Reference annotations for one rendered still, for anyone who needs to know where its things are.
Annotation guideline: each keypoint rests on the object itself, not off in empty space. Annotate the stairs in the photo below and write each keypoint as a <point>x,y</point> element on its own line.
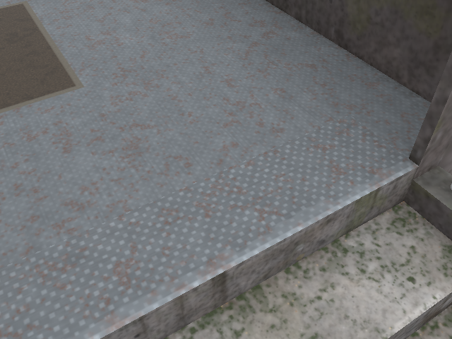
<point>374,269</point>

